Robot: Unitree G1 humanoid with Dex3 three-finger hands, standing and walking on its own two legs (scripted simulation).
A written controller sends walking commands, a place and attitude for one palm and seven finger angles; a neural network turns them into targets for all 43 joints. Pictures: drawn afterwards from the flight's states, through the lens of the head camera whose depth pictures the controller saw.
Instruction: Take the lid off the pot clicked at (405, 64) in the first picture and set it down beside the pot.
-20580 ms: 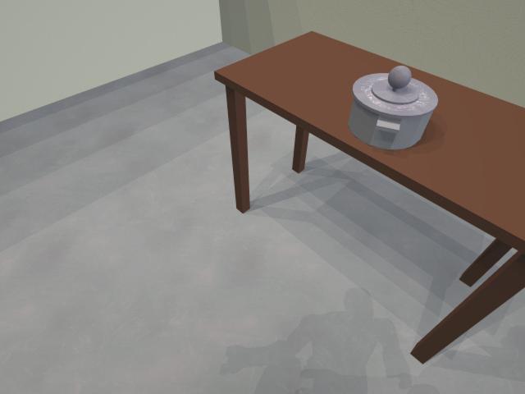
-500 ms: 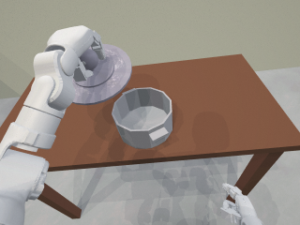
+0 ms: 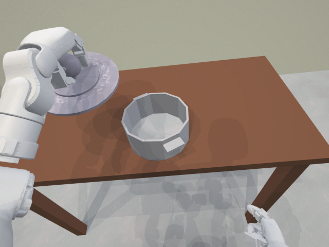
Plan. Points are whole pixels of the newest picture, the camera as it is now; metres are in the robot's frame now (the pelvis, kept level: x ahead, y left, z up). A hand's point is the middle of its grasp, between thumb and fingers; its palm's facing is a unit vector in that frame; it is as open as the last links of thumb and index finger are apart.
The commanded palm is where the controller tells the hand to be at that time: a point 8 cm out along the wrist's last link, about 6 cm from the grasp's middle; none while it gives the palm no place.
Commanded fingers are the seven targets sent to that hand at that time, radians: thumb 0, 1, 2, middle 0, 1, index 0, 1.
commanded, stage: move the lid sideways beside the pot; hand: left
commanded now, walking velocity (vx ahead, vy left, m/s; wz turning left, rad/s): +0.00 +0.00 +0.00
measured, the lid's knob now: (68, 65) +0.44 +0.23 +0.24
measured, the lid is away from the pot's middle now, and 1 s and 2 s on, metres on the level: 0.18 0.23 0.24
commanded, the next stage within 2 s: lower the lid onto the table in 0.60 s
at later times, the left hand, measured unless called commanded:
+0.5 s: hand (40, 72) +0.41 +0.27 +0.25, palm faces -0.13 -0.04 -0.99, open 8.0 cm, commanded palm +0.38 +0.28 +0.33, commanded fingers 0.00 0.41 1.27 -0.97 -0.89 -0.96 -0.89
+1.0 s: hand (46, 80) +0.41 +0.27 +0.23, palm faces -0.17 -0.05 -0.98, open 8.0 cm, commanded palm +0.37 +0.28 +0.30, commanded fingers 0.00 0.41 1.27 -0.97 -0.89 -0.96 -0.89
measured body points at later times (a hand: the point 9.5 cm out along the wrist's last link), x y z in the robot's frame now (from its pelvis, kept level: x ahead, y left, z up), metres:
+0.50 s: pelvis +0.00 +0.01 +0.00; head +0.03 -0.03 +0.45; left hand +0.41 +0.27 +0.30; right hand +0.17 -0.24 -0.11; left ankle -0.02 +0.13 -0.74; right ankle +0.02 -0.15 -0.74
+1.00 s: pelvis +0.00 +0.00 +0.00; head +0.03 -0.03 +0.45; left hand +0.41 +0.27 +0.29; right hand +0.17 -0.24 -0.11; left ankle -0.02 +0.13 -0.74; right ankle +0.02 -0.15 -0.74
